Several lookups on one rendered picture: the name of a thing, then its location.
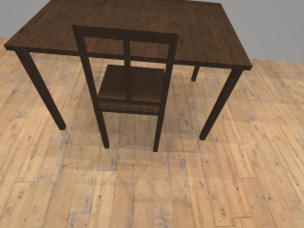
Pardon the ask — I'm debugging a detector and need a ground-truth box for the table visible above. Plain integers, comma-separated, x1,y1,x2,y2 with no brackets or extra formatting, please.
4,0,253,141

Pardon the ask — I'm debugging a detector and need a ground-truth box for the chair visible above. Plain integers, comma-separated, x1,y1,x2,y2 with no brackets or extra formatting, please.
71,22,180,152

